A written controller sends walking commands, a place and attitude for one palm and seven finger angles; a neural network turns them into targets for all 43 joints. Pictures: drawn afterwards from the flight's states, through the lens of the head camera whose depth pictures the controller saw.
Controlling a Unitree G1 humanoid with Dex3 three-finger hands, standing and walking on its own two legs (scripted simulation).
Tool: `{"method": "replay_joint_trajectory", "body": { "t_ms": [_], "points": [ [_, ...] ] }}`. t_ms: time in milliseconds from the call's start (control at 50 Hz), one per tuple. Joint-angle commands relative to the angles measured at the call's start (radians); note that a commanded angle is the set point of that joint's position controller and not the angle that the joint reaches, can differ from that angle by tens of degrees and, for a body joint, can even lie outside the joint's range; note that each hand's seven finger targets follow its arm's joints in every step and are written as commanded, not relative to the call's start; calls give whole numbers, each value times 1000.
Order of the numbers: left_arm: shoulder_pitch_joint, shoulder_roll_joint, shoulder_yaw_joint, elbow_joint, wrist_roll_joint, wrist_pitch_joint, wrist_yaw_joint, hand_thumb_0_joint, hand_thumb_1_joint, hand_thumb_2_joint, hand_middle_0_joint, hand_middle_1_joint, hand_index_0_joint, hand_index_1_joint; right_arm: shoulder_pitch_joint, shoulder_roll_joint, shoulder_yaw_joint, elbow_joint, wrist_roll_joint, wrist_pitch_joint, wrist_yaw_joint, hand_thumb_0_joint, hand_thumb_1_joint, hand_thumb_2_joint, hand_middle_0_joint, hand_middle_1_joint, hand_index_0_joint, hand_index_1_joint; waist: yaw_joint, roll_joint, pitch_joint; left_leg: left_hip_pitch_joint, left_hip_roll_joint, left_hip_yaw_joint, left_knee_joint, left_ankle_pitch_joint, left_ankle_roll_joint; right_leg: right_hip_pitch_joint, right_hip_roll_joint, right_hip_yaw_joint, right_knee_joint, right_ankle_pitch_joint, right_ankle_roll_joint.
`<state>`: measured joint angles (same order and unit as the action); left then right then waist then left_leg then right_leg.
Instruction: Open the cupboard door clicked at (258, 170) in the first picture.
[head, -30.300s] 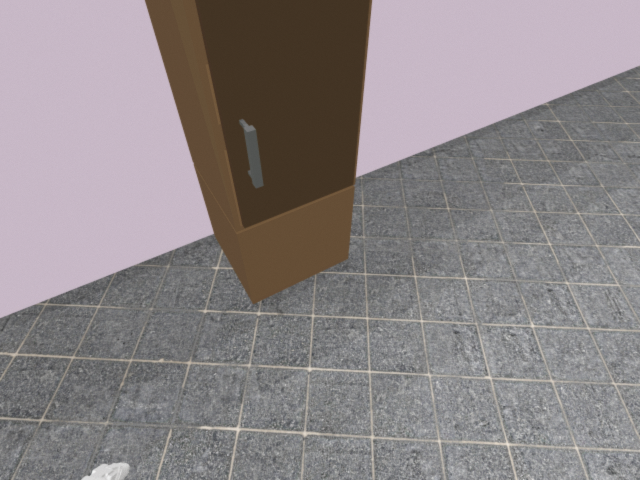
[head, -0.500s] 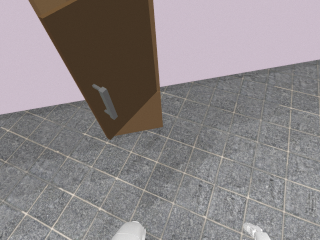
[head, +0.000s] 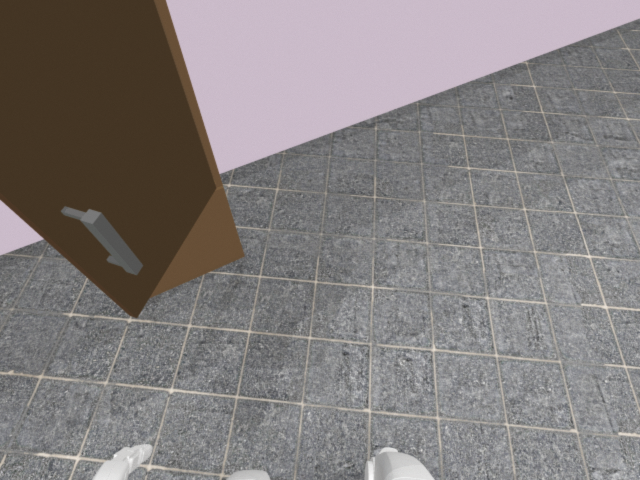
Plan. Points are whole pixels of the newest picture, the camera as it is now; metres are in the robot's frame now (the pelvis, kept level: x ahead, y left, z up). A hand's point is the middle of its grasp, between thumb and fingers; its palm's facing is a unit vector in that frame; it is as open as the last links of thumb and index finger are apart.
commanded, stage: walk to a spot facing it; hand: left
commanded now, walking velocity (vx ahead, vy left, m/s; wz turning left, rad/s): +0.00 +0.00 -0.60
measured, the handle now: (104, 242) +0.43 +0.39 -0.08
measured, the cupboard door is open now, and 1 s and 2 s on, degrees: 44 44 44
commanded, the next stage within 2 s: turn to face it in 1.86 s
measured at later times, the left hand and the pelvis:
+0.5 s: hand (255, 410) +0.21 +0.12 -0.16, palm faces -0.31 -0.93 -0.19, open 7.4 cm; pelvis +0.04 -0.03 +0.00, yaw -18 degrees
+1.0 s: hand (279, 396) +0.23 +0.09 -0.18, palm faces -0.50 -0.84 -0.19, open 7.4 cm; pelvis +0.13 -0.09 -0.01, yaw -36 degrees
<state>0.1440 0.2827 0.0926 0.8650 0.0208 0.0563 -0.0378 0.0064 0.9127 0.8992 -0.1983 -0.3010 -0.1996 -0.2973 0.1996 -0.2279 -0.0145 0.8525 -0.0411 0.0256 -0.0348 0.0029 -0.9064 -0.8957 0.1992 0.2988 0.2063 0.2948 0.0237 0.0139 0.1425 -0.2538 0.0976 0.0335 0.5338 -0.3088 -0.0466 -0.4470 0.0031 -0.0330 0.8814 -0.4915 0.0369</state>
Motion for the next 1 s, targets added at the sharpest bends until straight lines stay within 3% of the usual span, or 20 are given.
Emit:
{"method": "replay_joint_trajectory", "body": {
  "t_ms": [0,20,40,60,260,280,300,320,340,420,500,520,560,600,740,860,880,920,940,980],
  "points": [
    [69,48,4,-56,-2,-25,-8,0,900,900,-200,-300,-200,-300,26,-217,-74,-49,8,-16,-8,0,-900,-900,200,300,200,300,3,174,-190,4,170,-21,18,458,107,249,26,-65,-282,201,-26],
    [130,87,14,-34,-1,-32,-2,0,900,900,-200,-300,-200,-300,19,-202,-72,-54,14,-14,-3,0,-900,-900,200,300,200,300,37,83,-208,-91,128,14,143,322,61,396,-11,-11,-403,345,-49],
    [170,209,36,-24,10,-43,15,0,900,900,-200,-300,-200,-300,25,-126,-58,-83,27,-12,5,0,-900,-900,200,300,200,300,48,-265,-238,-302,-7,132,383,-79,-11,530,-273,365,-515,579,-151],
    [209,264,42,-16,-1,-39,30,0,900,900,-200,-300,-200,-300,-31,-132,-54,-109,29,-5,1,0,-900,-900,200,300,200,300,97,-335,-241,-339,-35,26,558,-383,-13,457,-412,500,-531,716,-268],
    [-47,148,19,-68,-1,-18,47,0,900,900,-200,-300,-200,-300,146,-90,-47,2,32,-11,1,0,-900,-900,200,300,200,300,-75,-158,-176,21,-71,18,47,11,-6,134,-140,336,-422,491,-166],
    [-57,117,12,-79,-5,-14,44,0,900,900,-200,-300,-200,-300,178,-124,-54,7,28,-19,-2,0,-900,-900,200,300,200,300,-89,-61,-180,104,-6,-65,-102,21,19,45,-83,296,-353,365,-118],
    [-31,52,0,-100,-16,-10,34,0,900,900,-200,-300,-200,-300,195,-225,-69,2,10,-31,-5,0,-900,-900,200,300,200,300,-83,234,-178,170,226,-341,-240,42,113,-106,56,167,-148,108,-53],
    [-39,58,-3,-119,-13,-18,24,0,900,900,-200,-300,-200,-300,192,-265,-75,-21,4,-33,-14,0,-900,-900,200,300,200,300,-80,276,-172,109,390,-479,-302,90,224,-122,58,64,78,-125,-21],
    [-45,71,5,-116,0,-22,14,0,900,900,-200,-300,-200,-300,163,-260,-70,-35,-1,-38,-10,0,-900,-900,200,300,200,300,-72,177,-159,28,385,-458,-299,69,252,-91,12,91,202,-107,-20],
    [-69,16,-7,-95,-4,-21,-5,0,900,900,-200,-300,-200,-300,99,-194,-59,-37,-4,-35,-10,0,-900,-900,200,300,200,300,-47,207,-157,93,228,-76,-137,554,167,-27,-18,-11,54,-46,-4],
    [6,20,-4,-67,-6,-39,-1,0,900,900,-200,-300,-200,-300,130,-216,-79,-15,11,-26,-5,0,-900,-900,200,300,200,300,-39,184,-227,142,192,43,32,586,88,187,37,-88,-350,218,-30],
    [65,56,6,-49,-5,-42,6,0,900,900,-200,-300,-200,-300,117,-200,-81,-25,19,-22,-1,0,-900,-900,200,300,200,300,-13,111,-221,36,165,71,116,445,49,325,4,-37,-449,379,-51],
    [191,225,41,-10,-3,-47,30,0,900,900,-200,-300,-200,-300,18,-105,-57,-100,33,-9,2,0,-900,-900,200,300,200,300,69,-296,-235,-322,-25,100,472,-375,-31,493,-393,440,-532,812,-251],
    [163,169,43,-4,-2,-43,51,0,900,900,-200,-300,-200,-300,-39,-103,-57,-89,27,-8,-6,0,-900,-900,200,300,200,300,54,-258,-202,-435,1,-33,602,-288,-18,520,-306,450,-502,666,-290],
    [125,136,30,3,4,-72,36,0,900,900,-200,-300,-200,-300,-98,-77,-66,-74,21,-20,41,0,-900,-900,200,300,200,300,21,-154,-91,-294,-45,1,373,-88,-17,297,-203,410,-637,131,-257],
    [103,127,34,9,-1,-82,26,0,900,900,-200,-300,-200,-300,-23,-84,-64,-62,25,-62,33,0,-900,-900,200,300,200,300,-40,-117,-112,13,-92,2,26,5,2,161,-139,407,-537,138,-214],
    [71,94,28,0,-1,-84,24,0,900,900,-200,-300,-200,-300,70,-107,-71,-28,26,-70,21,0,-900,-900,200,300,200,300,-87,-57,-134,216,-63,-21,-83,1,13,16,-87,365,-439,124,-174],
    [46,11,4,-60,-12,-91,4,0,900,900,-200,-300,-200,-300,320,-287,-100,16,-5,-81,-2,0,-900,-900,200,300,200,300,-173,330,-222,462,419,-600,-326,-323,201,-322,85,61,139,-127,-64],
    [6,47,14,-66,0,-99,-5,0,900,900,-200,-300,-200,-300,286,-270,-90,4,-2,-77,1,0,-900,-900,200,300,200,300,-158,175,-155,348,451,-623,-352,-312,256,-345,-5,107,266,-77,-66],
    [4,40,16,-32,10,-96,-18,0,900,900,-200,-300,-200,-300,171,-179,-63,-22,3,-85,6,0,-900,-900,200,300,200,300,-90,136,-76,196,341,-389,-333,-137,203,-324,-76,84,354,69,-52]
  ]
}}
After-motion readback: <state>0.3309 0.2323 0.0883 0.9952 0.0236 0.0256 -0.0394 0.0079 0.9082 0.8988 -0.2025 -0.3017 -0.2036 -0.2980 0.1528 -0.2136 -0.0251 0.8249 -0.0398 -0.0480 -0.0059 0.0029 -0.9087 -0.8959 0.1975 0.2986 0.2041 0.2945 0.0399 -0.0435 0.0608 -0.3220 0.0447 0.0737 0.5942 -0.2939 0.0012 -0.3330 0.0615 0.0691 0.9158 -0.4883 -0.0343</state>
